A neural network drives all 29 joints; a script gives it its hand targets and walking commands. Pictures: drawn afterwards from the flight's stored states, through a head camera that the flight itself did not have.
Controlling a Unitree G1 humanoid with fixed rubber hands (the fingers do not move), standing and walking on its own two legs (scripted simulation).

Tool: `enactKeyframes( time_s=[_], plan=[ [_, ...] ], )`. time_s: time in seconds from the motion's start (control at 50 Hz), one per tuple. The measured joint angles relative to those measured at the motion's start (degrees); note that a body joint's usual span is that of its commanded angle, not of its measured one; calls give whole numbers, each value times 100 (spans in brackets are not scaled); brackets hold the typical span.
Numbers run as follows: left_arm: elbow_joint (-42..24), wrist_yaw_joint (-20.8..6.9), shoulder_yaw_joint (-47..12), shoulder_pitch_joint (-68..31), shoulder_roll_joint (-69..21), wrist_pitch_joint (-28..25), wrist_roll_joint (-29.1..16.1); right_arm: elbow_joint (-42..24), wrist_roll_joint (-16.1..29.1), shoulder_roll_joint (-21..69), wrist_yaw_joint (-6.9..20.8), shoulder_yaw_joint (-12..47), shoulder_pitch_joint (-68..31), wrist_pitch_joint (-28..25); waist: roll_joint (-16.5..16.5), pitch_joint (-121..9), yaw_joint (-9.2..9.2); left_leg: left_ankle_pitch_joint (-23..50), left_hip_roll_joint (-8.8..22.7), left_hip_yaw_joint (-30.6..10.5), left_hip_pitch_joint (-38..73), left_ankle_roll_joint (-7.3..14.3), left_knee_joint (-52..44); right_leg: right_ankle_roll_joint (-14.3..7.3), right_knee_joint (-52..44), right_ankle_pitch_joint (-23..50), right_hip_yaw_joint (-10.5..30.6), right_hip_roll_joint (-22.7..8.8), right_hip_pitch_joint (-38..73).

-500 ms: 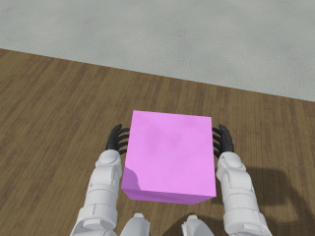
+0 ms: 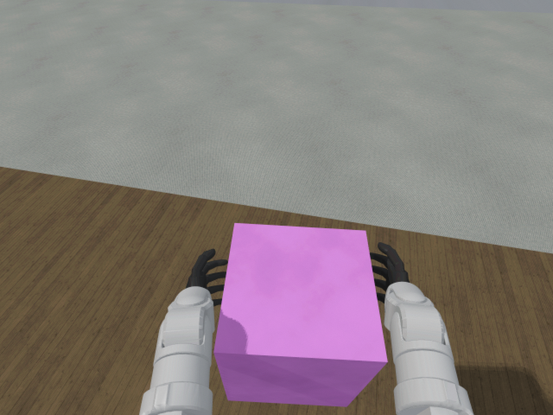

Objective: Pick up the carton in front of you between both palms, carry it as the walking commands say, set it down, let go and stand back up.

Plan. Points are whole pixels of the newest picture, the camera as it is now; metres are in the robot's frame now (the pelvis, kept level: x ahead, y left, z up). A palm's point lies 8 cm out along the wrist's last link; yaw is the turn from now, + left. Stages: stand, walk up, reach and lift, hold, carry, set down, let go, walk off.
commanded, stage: reach and lift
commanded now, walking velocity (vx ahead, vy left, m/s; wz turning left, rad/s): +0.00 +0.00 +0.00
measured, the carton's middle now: (293, 319) +0.30 +0.01 -0.05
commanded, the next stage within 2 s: hold in 0.92 s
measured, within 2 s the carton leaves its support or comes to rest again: neither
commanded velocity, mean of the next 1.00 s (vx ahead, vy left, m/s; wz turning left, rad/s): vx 0.00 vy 0.00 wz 0.00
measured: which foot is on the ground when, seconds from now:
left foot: down 0.00-1.00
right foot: down 0.00-1.00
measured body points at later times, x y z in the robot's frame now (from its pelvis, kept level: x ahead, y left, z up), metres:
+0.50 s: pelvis +0.00 +0.00 +0.00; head +0.00 +0.00 +0.45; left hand +0.31 +0.16 +0.01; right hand +0.32 -0.15 +0.02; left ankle +0.03 +0.12 -0.74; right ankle +0.02 -0.12 -0.74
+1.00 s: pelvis +0.02 +0.00 +0.01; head +0.00 +0.00 +0.46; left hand +0.31 +0.15 +0.03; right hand +0.32 -0.15 +0.04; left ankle +0.03 +0.12 -0.74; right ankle +0.02 -0.12 -0.74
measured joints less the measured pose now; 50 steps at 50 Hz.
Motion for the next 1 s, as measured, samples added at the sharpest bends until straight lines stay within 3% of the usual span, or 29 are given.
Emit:
enactKeyframes(
  time_s=[0.12,0.42,0.58,1.0],
  plan=[
    [-49,-44,-34,-76,-20,132,122,-74,-127,-4,68,-7,8,65,13,248,-64,58,-3,-18,191,7,-77,6,-120,71,-15,-9,218],
    [-167,-79,36,-80,-21,-6,68,-188,-142,45,80,-21,-113,22,-24,418,3,51,-5,49,170,20,-83,27,-76,60,56,-9,153],
    [-467,-41,-232,83,26,247,61,-376,-85,-4,105,147,23,183,-27,403,53,122,4,18,401,18,-370,12,-404,144,34,-20,411],
    [-1079,26,-695,601,140,586,-180,-1084,158,-139,12,720,531,637,-17,328,-20,154,39,-16,825,-5,-671,-15,-744,197,11,-7,858]
  ],
)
